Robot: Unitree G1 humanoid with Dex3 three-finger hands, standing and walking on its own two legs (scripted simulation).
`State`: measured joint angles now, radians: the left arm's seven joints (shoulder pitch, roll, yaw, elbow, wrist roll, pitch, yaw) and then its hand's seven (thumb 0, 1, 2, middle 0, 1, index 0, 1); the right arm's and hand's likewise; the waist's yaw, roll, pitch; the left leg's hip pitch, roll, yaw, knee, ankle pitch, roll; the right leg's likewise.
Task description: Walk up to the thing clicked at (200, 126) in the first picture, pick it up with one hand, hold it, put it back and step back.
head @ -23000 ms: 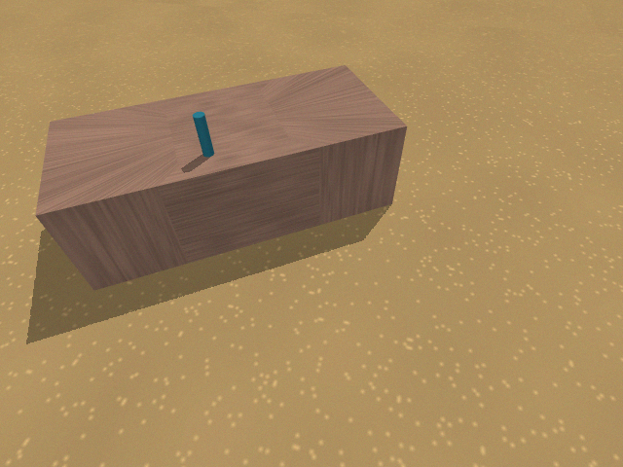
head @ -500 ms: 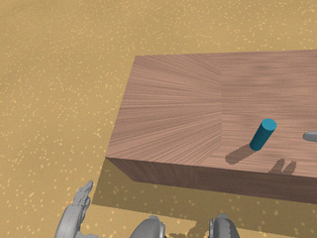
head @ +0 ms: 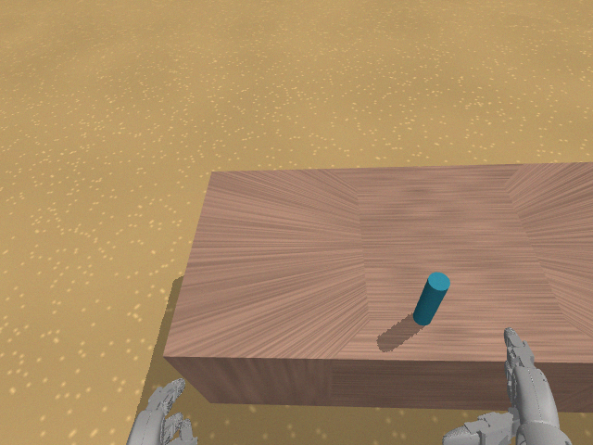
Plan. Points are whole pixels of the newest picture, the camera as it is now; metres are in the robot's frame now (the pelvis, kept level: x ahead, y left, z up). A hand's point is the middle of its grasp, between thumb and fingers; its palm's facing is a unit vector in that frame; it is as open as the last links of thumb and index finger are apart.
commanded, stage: home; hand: right
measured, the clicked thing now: (429, 300) +0.44 -0.23 -0.23
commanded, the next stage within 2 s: none
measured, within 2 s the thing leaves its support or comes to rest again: neither
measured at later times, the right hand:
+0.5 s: hand out of the picture +0.16 -0.15 -0.06, palm faces +0.14 +0.95 -0.27, open 17.4 cm
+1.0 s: hand out of the picture +0.06 -0.22 -0.11, palm faces +0.03 +0.92 -0.39, open 17.6 cm
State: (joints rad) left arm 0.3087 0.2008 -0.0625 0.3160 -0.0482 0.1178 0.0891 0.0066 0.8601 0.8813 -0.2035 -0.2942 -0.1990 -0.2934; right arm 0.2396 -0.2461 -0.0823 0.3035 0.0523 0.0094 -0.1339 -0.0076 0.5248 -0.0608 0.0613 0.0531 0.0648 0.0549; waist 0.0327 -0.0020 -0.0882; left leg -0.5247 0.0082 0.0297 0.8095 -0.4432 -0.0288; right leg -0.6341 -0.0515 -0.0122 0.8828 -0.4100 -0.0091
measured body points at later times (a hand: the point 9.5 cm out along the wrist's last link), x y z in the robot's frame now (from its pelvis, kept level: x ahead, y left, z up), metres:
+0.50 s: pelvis -0.01 +0.03 +0.00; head +0.01 +0.04 +0.45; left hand +0.16 +0.28 -0.08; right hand +0.15 -0.20 -0.04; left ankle -0.02 +0.14 -0.70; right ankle +0.02 -0.11 -0.70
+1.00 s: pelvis +0.01 +0.03 +0.04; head +0.01 +0.05 +0.49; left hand +0.08 +0.29 -0.12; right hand +0.05 -0.26 -0.08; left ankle -0.02 +0.14 -0.70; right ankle +0.02 -0.11 -0.70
